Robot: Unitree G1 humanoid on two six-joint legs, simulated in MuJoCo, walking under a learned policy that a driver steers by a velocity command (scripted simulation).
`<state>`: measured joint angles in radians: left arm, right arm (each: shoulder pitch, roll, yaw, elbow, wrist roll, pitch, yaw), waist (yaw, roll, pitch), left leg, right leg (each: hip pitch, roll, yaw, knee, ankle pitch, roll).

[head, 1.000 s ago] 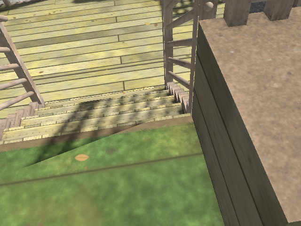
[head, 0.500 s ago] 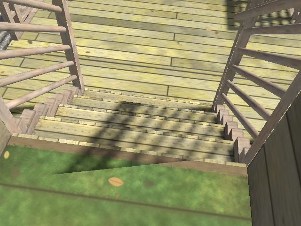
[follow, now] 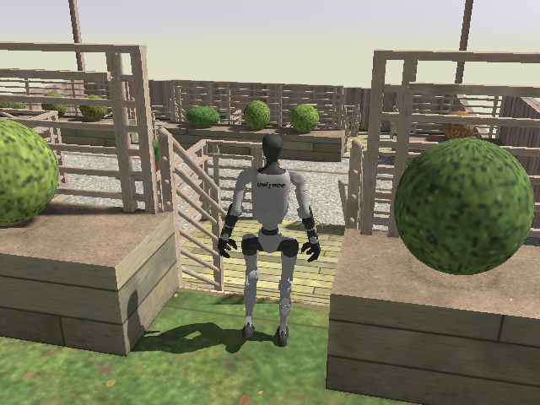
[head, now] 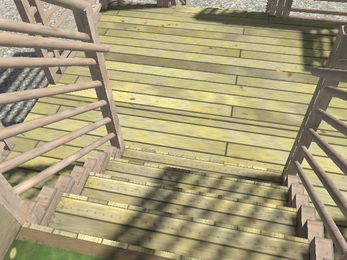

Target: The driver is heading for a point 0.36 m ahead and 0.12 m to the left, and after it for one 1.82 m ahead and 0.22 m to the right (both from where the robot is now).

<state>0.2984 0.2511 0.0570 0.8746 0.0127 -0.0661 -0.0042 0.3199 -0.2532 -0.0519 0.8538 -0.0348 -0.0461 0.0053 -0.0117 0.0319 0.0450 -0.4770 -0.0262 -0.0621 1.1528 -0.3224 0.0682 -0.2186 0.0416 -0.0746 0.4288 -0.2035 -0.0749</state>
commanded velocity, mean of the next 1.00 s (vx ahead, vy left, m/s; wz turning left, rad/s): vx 0.24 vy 0.00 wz -0.04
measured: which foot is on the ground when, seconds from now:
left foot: up 0.00-0.28, down 0.30-0.86, up 0.88-1.00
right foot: down 0.00-0.32, up 0.34-0.82, down 0.84-1.00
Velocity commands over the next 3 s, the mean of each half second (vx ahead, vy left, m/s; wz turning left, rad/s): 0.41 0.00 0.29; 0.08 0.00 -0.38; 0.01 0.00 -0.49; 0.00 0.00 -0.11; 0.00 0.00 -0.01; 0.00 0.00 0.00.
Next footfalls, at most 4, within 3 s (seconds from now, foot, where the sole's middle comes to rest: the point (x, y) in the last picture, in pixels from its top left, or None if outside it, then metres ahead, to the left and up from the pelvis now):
0.30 left None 0.29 0.12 -0.78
0.84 right None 0.30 -0.02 -0.78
1.36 left None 0.34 0.16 -0.78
1.72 right None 0.23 -0.01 -0.78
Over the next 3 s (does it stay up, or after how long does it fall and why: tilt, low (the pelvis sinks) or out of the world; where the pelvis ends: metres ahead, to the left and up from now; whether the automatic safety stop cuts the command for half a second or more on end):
stays up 0.28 0.11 0.01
